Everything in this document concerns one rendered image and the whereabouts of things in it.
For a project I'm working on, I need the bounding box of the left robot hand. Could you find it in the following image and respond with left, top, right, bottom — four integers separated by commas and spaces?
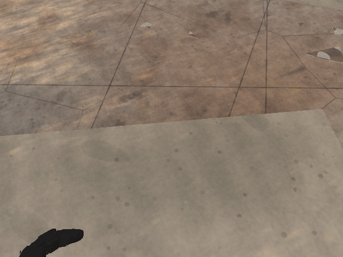
19, 229, 84, 257

